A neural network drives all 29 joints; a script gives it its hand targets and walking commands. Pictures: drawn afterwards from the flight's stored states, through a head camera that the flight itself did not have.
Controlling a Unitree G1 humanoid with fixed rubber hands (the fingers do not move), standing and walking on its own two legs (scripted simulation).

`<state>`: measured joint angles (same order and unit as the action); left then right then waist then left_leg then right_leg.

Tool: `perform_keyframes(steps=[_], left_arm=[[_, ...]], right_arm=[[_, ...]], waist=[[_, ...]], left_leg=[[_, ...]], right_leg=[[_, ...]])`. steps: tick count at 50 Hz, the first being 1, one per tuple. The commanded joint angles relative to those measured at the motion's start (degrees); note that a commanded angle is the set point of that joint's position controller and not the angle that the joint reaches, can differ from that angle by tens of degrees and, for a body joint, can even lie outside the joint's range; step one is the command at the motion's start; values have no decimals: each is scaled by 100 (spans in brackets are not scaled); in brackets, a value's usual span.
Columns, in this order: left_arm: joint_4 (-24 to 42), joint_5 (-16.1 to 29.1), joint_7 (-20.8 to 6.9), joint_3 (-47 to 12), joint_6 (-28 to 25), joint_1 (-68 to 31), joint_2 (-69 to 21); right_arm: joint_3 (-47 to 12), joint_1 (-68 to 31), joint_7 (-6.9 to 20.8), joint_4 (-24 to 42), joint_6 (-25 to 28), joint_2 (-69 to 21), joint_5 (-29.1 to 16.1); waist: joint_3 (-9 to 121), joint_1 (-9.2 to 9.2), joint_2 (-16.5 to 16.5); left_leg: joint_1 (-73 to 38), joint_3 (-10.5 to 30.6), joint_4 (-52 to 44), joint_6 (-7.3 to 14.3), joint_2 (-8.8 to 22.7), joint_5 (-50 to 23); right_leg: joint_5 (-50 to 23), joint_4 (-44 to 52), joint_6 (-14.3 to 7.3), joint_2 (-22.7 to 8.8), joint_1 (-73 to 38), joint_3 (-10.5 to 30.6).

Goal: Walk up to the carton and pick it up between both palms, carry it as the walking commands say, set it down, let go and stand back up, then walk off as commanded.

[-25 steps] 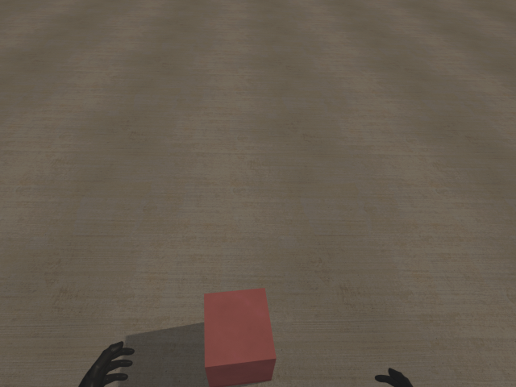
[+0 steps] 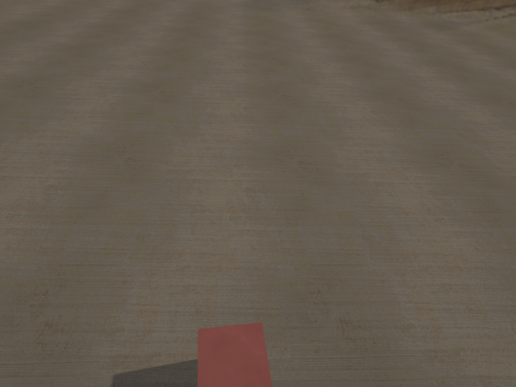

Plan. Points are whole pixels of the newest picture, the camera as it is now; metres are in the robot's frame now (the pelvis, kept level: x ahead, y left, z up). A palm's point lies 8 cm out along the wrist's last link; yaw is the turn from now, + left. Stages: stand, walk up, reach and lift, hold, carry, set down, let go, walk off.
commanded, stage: stand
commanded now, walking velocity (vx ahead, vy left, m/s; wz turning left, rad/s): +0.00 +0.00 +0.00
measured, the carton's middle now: (233, 376) +0.40 +0.06 -0.65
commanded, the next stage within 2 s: walk off in 1.18 s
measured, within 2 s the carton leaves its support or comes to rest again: neither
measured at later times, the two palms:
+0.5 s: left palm out of the picture -0.08 +0.21 -0.15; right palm out of the picture -0.07 -0.20 -0.14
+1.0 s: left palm out of the picture -0.12 +0.22 -0.14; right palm out of the picture -0.13 -0.18 -0.14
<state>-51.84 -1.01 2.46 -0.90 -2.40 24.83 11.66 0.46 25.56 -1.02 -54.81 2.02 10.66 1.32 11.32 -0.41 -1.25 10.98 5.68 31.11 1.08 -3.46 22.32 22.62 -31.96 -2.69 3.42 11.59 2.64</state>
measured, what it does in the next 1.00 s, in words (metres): shifts its weight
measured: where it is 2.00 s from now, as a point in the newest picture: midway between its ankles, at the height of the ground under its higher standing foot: outside the picture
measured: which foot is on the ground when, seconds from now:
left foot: down 0.00-1.00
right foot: down 0.00-1.00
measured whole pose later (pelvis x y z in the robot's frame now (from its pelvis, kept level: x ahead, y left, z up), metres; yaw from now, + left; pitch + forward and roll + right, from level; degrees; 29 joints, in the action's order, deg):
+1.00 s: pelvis -0.05 +0.01 +0.01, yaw +0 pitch -1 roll +0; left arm -66.5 -1.1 2.8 -3.4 0.1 23.5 7.5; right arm -2.7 25.0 -2.5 -66.9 0.0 6.0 0.9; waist 2.5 -0.1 -0.2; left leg 10.8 5.7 29.1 1.7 -4.4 16.7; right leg 17.3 -29.8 -1.5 2.2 11.2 2.4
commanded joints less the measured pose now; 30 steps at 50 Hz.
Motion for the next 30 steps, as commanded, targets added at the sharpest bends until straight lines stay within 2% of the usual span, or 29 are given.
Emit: perform_keyframes(steps=[1,2,3,4,5,6,7,8,9,10,11,12,13,14,15,16,17,18,19,20,21,22,23,24,26,27,28,29,30], left_arm=[[65,-34,66,203,-148,93,705],[105,-4,107,215,-147,260,815],[-79,-47,79,-7,-51,81,264],[-17,-23,38,26,-56,123,424],[-76,-35,70,200,-11,235,820],[-231,-59,108,50,27,383,375],[-353,4,120,-13,41,568,297],[-314,37,105,113,-3,540,758],[-420,-47,54,96,13,501,620],[-418,-63,55,18,33,421,460],[-543,10,59,-61,18,621,145],[-555,-4,124,62,34,597,479],[-531,9,115,-102,108,280,142],[-444,-45,51,-64,118,115,63],[-510,-21,103,-102,87,430,199],[-684,70,62,-150,87,631,136],[-798,-32,118,-117,131,657,324],[-794,-51,98,-126,144,488,170],[-745,12,133,-113,139,443,368],[-874,9,71,-11,153,645,600],[-950,15,58,-29,175,672,569],[-926,-32,47,-137,150,315,120],[-1042,27,30,-127,142,614,435],[-928,-47,35,-54,173,325,504],[-994,17,130,-86,114,378,334],[-991,12,133,-108,84,250,232],[-1006,43,66,-127,116,483,169],[-1140,39,85,-104,143,582,200],[-1324,18,61,-197,199,603,-76]], right_arm=[[129,394,-59,61,55,657,-56],[127,148,-124,20,48,609,11],[44,430,-67,35,36,452,-65],[163,391,-55,-103,-11,703,-53],[83,475,-98,-185,-62,497,-7],[5,521,-68,-249,-64,356,39],[-88,417,-111,-242,-34,148,-7],[-62,319,-129,-302,-47,86,-57],[-92,292,-135,-359,-106,271,-30],[-115,572,-144,-443,-123,151,2],[-15,552,-184,-504,-118,525,-27],[53,579,-201,-465,-69,625,-9],[-67,369,-140,-445,-59,437,-64],[-11,285,-126,-522,-74,587,-14],[-22,438,-185,-527,-118,543,-5],[-33,139,-176,-521,-103,575,-12],[-125,363,-84,-632,-131,318,-28],[-101,341,-95,-731,-149,306,26],[-153,523,-123,-727,-132,55,-53],[-145,533,-150,-784,-115,218,-64],[-195,230,-110,-724,-92,123,-18],[-221,499,-124,-784,-94,-4,-54],[-108,445,-161,-870,-184,427,-99],[-136,263,-118,-816,-206,305,18],[-67,451,-149,-854,-137,462,-11],[-141,684,-192,-1030,-144,126,-91],[-272,715,-227,-1150,-153,-2,-48],[-291,357,-239,-913,-134,-138,-14],[-308,442,-209,-923,-188,-91,-67]], waist=[[-893,149,130],[-1340,-75,183],[-1278,209,-431],[-1327,115,60],[-1268,-39,449],[-1217,57,517],[-1573,60,451],[-1161,17,615],[-1556,-47,447],[-1517,-21,-391],[-1142,4,-121],[-918,-39,-582],[-1598,45,-590],[-1571,-73,-87],[-1295,-67,271],[-1340,-250,231],[-2235,-34,556],[-2159,-47,192],[-1684,54,326],[-1633,-52,577],[-1972,-82,93],[-1608,135,3],[-1651,5,322],[-1945,21,308],[-1478,135,199],[-1588,152,-151],[-1731,-15,324],[-1886,-5,452],[-1736,23,441]], left_leg=[[292,283,-172,113,650,-3012],[662,285,-265,216,688,-2879],[614,339,-287,168,713,-2510],[464,357,-337,159,648,-1955],[643,287,-421,160,608,-2122],[554,373,-473,181,650,-2010],[548,395,-359,215,677,-2403],[406,456,-224,216,608,-2271],[657,316,-250,175,593,-2142],[900,464,-407,169,638,-1775],[510,311,-240,169,630,-2132],[566,416,-263,184,663,-2083],[831,450,-463,159,670,-1863],[802,514,-525,172,671,-2348],[429,522,-437,205,651,-2553],[658,591,-534,256,742,-2246],[974,548,-730,189,658,-2204],[1077,495,-615,158,707,-2019],[676,458,-498,178,635,-2049],[602,522,-448,168,558,-2024],[715,625,-543,259,647,-1935],[348,544,-545,196,672,-1630],[378,519,-599,213,588,-1403],[723,436,-681,157,565,-1067],[354,509,-563,174,622,-1373],[531,423,-597,113,615,-1826],[519,453,-568,82,573,-1855],[427,530,-593,134,707,-2101],[244,493,-581,144,617,-1865]], right_leg=[[-3273,265,-60,-764,-156,443],[-3507,259,-27,-846,94,432],[-3170,419,-72,-778,23,443],[-2629,586,-129,-803,325,512],[-2082,495,-121,-808,-74,558],[-2069,485,-153,-850,-38,581],[-2650,489,-96,-810,192,535],[-2394,666,-147,-773,130,572],[-2829,630,-84,-810,124,457],[-2732,565,-136,-843,-282,444],[-3144,468,-108,-795,-312,450],[-3112,424,-90,-816,-645,413],[-2795,456,-103,-795,-171,448],[-2375,559,-133,-791,-270,443],[-1953,488,-170,-711,-73,406],[-1521,652,-79,-730,-144,429],[-1606,573,-69,-753,124,426],[-1690,648,-57,-780,17,436],[-1964,599,-98,-801,-44,391],[-1812,781,-91,-765,-79,447],[-1734,764,-56,-723,16,410],[-1666,757,-119,-829,114,396],[-1126,827,-34,-684,327,476],[-1082,1012,-63,-734,309,481],[-1249,826,-52,-782,130,427],[-1943,665,-78,-838,-193,424],[-1775,812,-79,-774,83,437],[-1488,713,-122,-772,274,383],[-1343,799,-48,-718,303,343]])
